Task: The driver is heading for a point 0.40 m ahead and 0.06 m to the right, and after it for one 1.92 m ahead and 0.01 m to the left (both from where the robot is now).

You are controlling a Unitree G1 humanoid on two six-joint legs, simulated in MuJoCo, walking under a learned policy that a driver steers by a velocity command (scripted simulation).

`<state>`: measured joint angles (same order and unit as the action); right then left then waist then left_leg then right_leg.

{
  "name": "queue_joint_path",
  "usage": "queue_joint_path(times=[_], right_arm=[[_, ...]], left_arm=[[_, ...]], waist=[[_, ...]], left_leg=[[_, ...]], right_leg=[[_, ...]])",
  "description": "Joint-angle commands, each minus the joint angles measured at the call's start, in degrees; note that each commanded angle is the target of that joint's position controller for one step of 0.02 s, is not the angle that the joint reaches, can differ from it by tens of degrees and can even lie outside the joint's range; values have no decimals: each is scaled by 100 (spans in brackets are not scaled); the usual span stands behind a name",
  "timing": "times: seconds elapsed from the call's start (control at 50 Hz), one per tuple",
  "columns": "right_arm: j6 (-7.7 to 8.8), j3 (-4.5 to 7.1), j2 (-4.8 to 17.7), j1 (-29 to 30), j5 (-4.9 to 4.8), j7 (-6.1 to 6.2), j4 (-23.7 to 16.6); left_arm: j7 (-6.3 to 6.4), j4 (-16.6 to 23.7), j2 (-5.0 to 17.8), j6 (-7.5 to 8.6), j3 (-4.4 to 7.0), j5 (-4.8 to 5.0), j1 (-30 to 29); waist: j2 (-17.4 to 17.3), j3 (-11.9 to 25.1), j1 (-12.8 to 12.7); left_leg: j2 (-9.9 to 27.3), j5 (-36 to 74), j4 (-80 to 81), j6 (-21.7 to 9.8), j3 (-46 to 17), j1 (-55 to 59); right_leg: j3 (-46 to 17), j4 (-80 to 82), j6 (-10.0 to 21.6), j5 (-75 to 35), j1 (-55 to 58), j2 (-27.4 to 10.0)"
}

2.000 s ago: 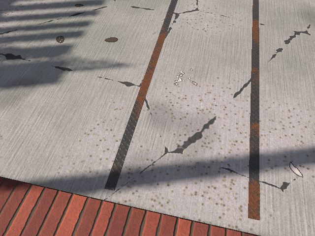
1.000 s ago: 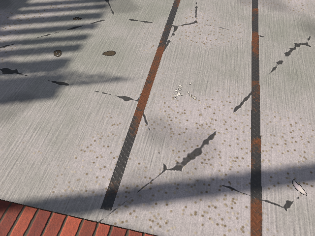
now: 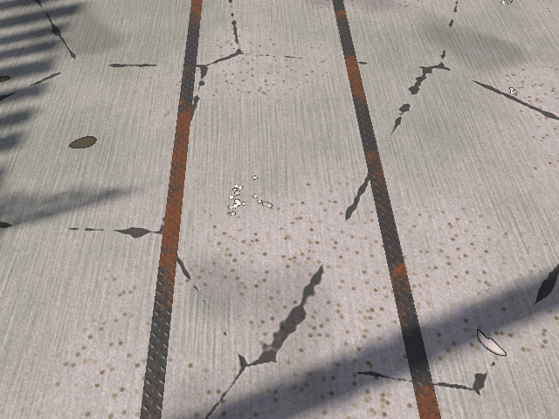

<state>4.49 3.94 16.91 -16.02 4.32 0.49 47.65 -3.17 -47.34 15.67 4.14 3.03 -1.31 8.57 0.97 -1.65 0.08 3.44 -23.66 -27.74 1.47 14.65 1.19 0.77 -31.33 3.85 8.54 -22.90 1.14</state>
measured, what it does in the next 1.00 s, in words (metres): steps on the spot, turning right: left foot, then right foot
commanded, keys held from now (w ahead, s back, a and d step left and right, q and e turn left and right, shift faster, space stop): e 0.48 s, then no key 0.40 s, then w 0.12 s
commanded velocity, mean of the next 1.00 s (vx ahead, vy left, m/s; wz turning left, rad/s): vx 0.02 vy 0.00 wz -0.40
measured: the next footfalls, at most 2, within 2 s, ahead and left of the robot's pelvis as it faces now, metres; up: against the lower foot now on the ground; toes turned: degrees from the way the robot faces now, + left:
left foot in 0.44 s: +0.11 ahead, +0.13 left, +0.00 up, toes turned -17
right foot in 0.80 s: +0.00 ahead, -0.09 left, +0.00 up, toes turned -24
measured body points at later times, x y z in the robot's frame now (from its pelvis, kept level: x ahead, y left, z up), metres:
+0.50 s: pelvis +0.05 +0.04 +0.02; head +0.08 +0.03 +0.47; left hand +0.27 +0.25 -0.08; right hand +0.07 -0.26 -0.09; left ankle +0.07 +0.14 -0.73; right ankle +0.06 -0.09 -0.70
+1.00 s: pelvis +0.04 +0.04 +0.00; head +0.06 +0.04 +0.45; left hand +0.25 +0.23 -0.11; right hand +0.08 -0.26 -0.08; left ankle +0.07 +0.14 -0.73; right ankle -0.03 -0.08 -0.73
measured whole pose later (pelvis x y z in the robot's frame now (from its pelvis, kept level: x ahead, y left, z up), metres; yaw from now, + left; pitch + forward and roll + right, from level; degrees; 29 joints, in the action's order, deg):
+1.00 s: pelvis +0.04 +0.04 +0.00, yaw -23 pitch +1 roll +0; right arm 5.2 2.2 16.4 -13.2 1.3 -3.2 35.5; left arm -1.0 -39.5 15.9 2.1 0.9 -1.4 14.5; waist 0.6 -1.6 0.3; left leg 1.1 -19.1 -32.2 -3.8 5.3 -14.7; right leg 0.4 -32.4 0.8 21.8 -14.0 -1.8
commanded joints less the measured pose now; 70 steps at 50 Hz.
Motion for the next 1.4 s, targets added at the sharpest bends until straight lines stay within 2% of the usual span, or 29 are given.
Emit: queue_joint_path(times=[0.02,0.04,0.06,0.1,0.16,0.24,0.34,0.4,0.44,0.46,0.48,0.5,0.54,0.62,0.74,0.8,0.84,0.88,0.92,0.96,1.02,1.1,1.16,1.2,1.24,1.28,1.32,1.34,1.4], right_arm=[[122,-6,534,83,-85,-148,-846],[92,-81,320,915,-210,-174,-1135],[67,15,702,851,-199,-59,-1038],[10,9,680,248,17,103,-961],[-166,-86,508,-181,-111,88,-926],[-406,-162,580,-57,-156,81,-941],[-250,-224,643,225,-194,199,-961],[-105,-226,661,-96,-385,141,-922],[-10,-134,913,-257,-462,116,-1046],[77,26,1507,-255,-407,184,-1256],[119,102,1627,-54,-92,164,-1279],[142,44,1251,130,-107,156,-1330],[190,-170,616,856,-291,48,-1608],[200,-20,912,591,-251,32,-1720],[117,-24,834,385,-522,-378,-1535],[15,-57,676,529,-494,-676,-1467],[43,-87,480,-136,-427,-651,-1465],[98,131,1053,511,-349,-455,-1707],[85,8,669,485,-398,-411,-1646],[125,117,841,194,-273,-350,-1570],[218,117,771,151,-327,-157,-1535],[10,83,800,636,-221,-70,-1495],[115,-62,346,1133,8,-227,-1723],[275,-67,276,941,-122,-178,-1455],[259,-41,309,907,59,-142,-1350],[191,-112,69,1188,15,-220,-1320],[207,-224,-219,1224,20,-412,-1312],[261,-221,-148,707,1,-492,-1155],[315,-133,274,643,73,-459,-1225]], left_arm=[[329,7,1396,226,402,-237,2018],[355,-176,1436,426,498,-311,1958],[364,-38,1228,427,510,-108,1299],[329,235,694,352,249,98,433],[212,574,966,342,267,-48,73],[113,834,1165,479,342,-44,460],[70,1225,1040,316,270,-9,656],[32,1340,1094,140,232,-41,365],[-18,1178,759,55,58,-104,733],[5,1493,256,74,-96,-157,818],[40,1462,574,107,2,-341,687],[136,1247,938,61,125,-355,660],[303,1112,1108,5,238,-338,807],[167,1139,798,-69,110,-128,689],[25,992,312,-189,-32,-127,621],[51,884,536,-133,-34,186,724],[164,1238,1025,-29,-7,255,139],[218,1322,1144,-8,70,94,-64],[196,1183,811,-100,-8,147,269],[233,1244,873,-155,40,-14,412],[284,1312,498,-1,-58,-112,316],[198,1170,431,274,-31,-93,743],[269,973,1114,385,182,-142,2033],[242,783,614,382,40,-205,2238],[242,846,299,295,-99,-172,1822],[283,946,358,176,-104,-91,1523],[212,1040,606,82,-71,-241,1359],[180,1054,745,63,-32,-494,1169],[180,1030,939,190,19,-341,1039]], waist=[[482,2433,-786],[172,1218,-833],[147,660,-607],[200,304,113],[191,451,423],[362,570,50],[524,681,-345],[421,712,-96],[221,930,-30],[-904,1195,-129],[-713,565,-20],[-171,547,-36],[-592,424,-336],[-455,475,-37],[-530,424,14],[-424,509,-164],[-112,987,330],[-92,710,181],[-141,282,87],[-336,-195,155],[-716,-166,180],[-477,-170,-209],[1021,-65,-871],[530,-413,-722],[412,-317,-413],[301,-354,-379],[454,-246,-286],[523,-229,-31],[284,-246,-13]], left_leg=[[-690,-2127,-3959,312,-1270,-2994],[-301,-1979,-4342,93,-2057,-3641],[-75,-1770,-4491,49,-2085,-3607],[165,-1118,-3803,-27,-2100,-2666],[-87,-243,-3166,168,-1721,-1761],[-148,42,-2191,444,-1722,-1967],[-287,142,-1001,184,-1777,-2315],[-589,1110,591,-150,-1494,-1459],[52,2439,1152,-924,-1893,-439],[1629,4308,1296,-2616,-3702,527],[2518,4318,1749,-3101,-4301,268],[2119,3905,1793,-2584,-3608,-73],[1210,3872,1685,-1834,-2536,-637],[844,4621,1440,-1801,-1747,-572],[904,4612,459,-1362,-1813,-487],[751,3528,20,-1067,-2042,-1048],[291,2406,77,-578,-1751,-1180],[29,2247,-146,-603,-1322,-770],[154,263,284,-755,-1515,-1191],[391,-1438,727,-1179,-1948,-1466],[1353,-1518,1420,-1774,-3171,-954],[846,-692,1021,-1391,-2196,-1747],[-453,-660,-2251,-440,-1409,-4229],[-96,-799,-3385,-545,-1930,-5090],[25,-247,-3310,-539,-1724,-4810],[3,269,-2178,-382,-1341,-4096],[-325,893,-2148,-325,-899,-2550],[-234,1784,-2638,-410,-1295,-2081],[-259,1926,-1846,-492,-1282,-2234]], right_leg=[[-3703,1057,2626,-4151,4361,-2131],[-3081,1206,1980,-3249,3403,-1923],[-2552,1428,1782,-2899,2529,-1681],[-2078,1896,1515,-2125,887,-1260],[-1654,2097,1266,-1824,40,-888],[-2044,1926,1212,-1221,581,-946],[-2986,1548,1313,-264,1319,-1228],[-3041,1198,1211,-410,993,-1003],[-2888,714,700,154,468,-665],[-1826,-365,-78,1717,-902,356],[-1225,-1690,-610,2598,-1786,389],[-1052,-2616,-733,2331,-1514,11],[-842,-3416,-945,1708,-1197,53],[-457,-3990,-1173,965,-1018,27],[-3,-835,-1375,1061,48,-614],[179,693,-997,-523,1179,-473],[-250,278,-131,-1662,1503,-795],[-214,426,-62,-526,435,-588],[-248,739,-219,1352,400,-507],[-195,525,-15,2538,118,-325],[141,-87,16,1417,64,-182],[368,591,235,1047,1698,-17],[-2996,1740,1738,42,3524,-1997],[-2676,1853,1553,65,3602,-2279],[-1939,1997,1253,-108,3131,-1900],[-1201,2321,912,126,2567,-1431],[-581,2253,817,-200,1243,-1050],[-556,1949,778,-419,722,-1142],[-472,1149,802,-520,989,-1055]])
Keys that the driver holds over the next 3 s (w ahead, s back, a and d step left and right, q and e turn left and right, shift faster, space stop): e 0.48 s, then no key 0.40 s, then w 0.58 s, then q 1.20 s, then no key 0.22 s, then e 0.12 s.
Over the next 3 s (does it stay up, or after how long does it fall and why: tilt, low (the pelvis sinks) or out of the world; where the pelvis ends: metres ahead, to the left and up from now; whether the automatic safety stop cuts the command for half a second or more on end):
stays up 0.46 -0.10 -0.13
